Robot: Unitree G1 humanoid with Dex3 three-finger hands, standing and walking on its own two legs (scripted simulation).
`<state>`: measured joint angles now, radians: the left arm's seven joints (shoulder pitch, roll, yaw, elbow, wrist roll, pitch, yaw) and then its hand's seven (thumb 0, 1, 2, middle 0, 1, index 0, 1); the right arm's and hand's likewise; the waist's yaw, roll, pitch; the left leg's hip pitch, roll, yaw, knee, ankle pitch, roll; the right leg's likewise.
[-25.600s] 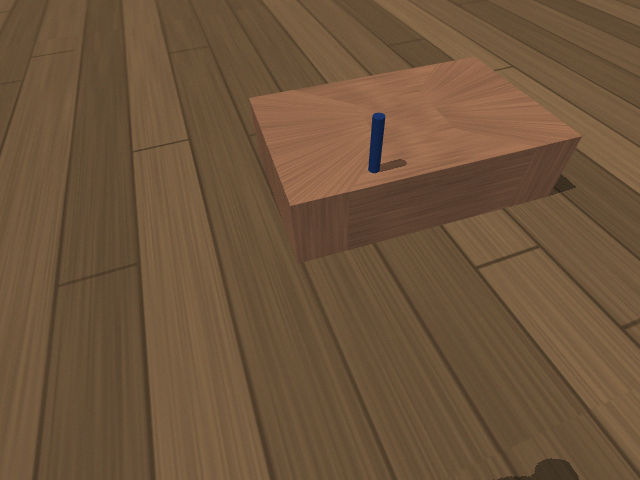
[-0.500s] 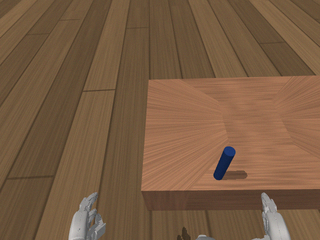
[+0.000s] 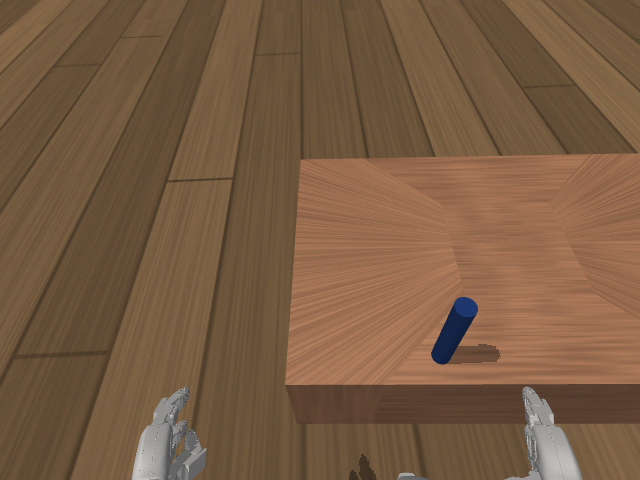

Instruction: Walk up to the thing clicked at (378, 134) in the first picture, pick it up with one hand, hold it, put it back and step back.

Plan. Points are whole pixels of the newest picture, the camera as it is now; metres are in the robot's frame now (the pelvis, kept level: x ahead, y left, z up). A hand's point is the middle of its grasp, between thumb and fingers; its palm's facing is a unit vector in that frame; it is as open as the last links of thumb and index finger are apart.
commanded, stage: home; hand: right
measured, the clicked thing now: (451, 333) +0.44 -0.23 -0.28
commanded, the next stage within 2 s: stand in 0.42 s
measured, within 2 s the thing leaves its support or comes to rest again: neither
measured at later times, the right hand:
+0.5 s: hand (504, 472) +0.16 -0.18 -0.06, palm faces +0.11 +0.96 -0.27, open 17.6 cm
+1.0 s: hand out of the picture +0.05 -0.25 -0.11, palm faces -0.02 +0.94 -0.34, open 8.8 cm
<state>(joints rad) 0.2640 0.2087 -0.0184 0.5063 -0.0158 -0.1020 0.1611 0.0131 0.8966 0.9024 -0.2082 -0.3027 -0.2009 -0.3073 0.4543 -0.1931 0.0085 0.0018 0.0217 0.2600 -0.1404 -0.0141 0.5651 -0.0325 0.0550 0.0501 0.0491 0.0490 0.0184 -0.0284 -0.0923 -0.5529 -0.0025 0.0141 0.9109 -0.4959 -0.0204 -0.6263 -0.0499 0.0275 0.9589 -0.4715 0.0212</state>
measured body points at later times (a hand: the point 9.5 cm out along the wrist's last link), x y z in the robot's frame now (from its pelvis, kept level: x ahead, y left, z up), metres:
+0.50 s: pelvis -0.01 +0.00 +0.00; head +0.01 -0.01 +0.45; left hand +0.15 +0.24 -0.07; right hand +0.15 -0.23 -0.04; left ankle -0.02 +0.13 -0.69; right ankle +0.01 -0.13 -0.69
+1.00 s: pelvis -0.01 -0.01 +0.04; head -0.01 -0.01 +0.49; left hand +0.07 +0.28 -0.09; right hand +0.05 -0.30 -0.09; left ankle -0.02 +0.13 -0.69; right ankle +0.01 -0.13 -0.69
